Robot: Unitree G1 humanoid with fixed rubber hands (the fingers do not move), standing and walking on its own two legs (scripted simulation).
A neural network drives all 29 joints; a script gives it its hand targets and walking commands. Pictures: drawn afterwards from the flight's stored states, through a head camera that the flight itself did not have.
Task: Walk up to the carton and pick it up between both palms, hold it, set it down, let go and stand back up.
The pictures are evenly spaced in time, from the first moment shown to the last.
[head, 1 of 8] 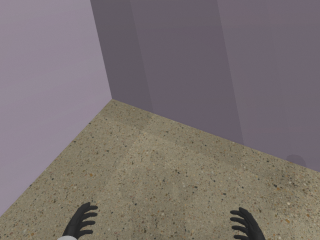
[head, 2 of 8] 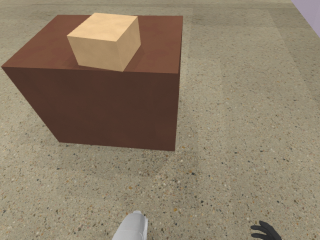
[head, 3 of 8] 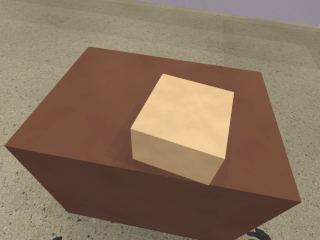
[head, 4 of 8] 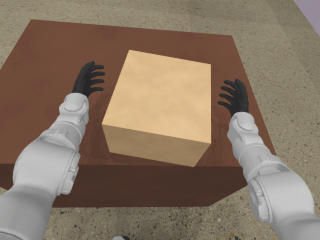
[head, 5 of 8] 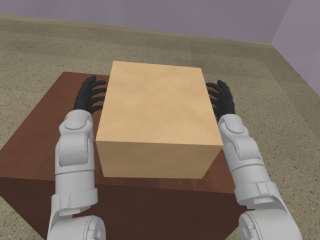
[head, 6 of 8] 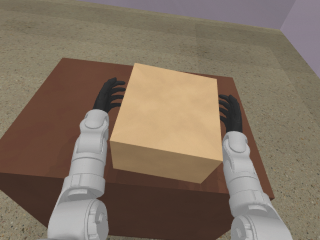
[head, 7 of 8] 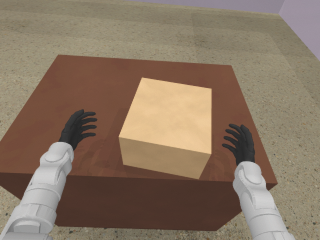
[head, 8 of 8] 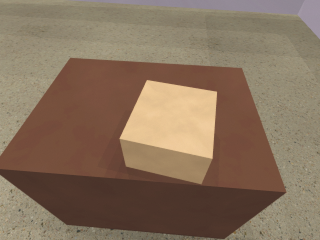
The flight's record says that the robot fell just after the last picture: no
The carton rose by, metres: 0.17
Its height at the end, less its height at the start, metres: +0.00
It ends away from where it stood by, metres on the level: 0.01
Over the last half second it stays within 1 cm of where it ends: yes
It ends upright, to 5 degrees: yes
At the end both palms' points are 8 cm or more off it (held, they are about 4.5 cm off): yes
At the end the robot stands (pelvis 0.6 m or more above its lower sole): yes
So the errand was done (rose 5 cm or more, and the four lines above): yes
